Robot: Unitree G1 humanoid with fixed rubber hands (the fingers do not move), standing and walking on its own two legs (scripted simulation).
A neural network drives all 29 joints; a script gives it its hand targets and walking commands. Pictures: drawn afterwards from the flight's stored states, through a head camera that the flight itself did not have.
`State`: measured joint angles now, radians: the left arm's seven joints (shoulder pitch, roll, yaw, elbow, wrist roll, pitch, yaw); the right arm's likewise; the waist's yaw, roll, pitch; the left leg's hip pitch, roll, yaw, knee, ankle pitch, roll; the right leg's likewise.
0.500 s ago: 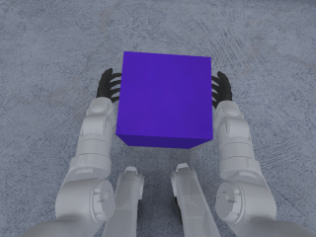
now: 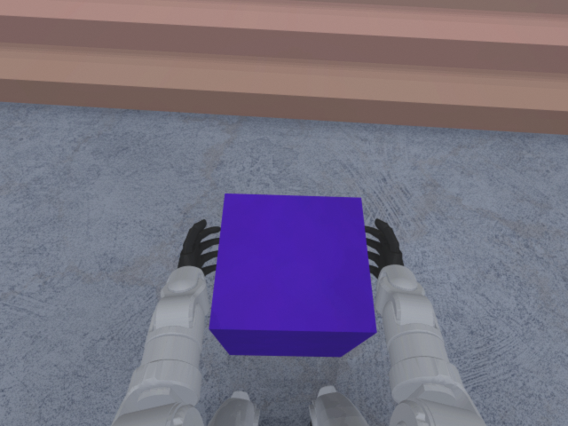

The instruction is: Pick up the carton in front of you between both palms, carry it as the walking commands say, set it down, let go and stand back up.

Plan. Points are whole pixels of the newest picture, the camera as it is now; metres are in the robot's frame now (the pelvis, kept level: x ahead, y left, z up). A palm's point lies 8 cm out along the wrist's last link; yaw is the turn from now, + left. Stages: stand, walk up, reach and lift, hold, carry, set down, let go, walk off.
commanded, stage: reach and lift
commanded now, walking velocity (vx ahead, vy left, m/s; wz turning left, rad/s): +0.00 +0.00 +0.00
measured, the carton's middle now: (289, 284) +0.34 -0.01 -0.10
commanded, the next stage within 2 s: hold in 1.42 s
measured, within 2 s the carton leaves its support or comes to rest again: neither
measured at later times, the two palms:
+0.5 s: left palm (160, 257) +0.31 +0.15 +0.09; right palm (415, 251) +0.31 -0.15 +0.09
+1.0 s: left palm (159, 251) +0.31 +0.15 +0.10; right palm (417, 245) +0.31 -0.15 +0.10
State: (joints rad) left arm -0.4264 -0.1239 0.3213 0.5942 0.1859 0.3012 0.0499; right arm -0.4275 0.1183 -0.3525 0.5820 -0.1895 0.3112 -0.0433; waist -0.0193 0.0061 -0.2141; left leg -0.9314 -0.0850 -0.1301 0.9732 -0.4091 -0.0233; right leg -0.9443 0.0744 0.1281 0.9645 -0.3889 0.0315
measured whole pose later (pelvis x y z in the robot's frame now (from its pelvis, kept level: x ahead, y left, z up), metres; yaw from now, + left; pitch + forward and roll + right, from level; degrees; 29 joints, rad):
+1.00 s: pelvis +0.02 +0.00 +0.07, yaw +0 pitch -4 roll +0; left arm -0.31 -0.16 0.28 0.35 0.30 0.63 -0.02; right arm -0.31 0.16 -0.30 0.35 -0.30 0.63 0.01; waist 0.00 0.00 0.00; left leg -0.13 -0.04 -0.14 0.41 -0.21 -0.01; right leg -0.14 0.04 0.14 0.41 -0.20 0.01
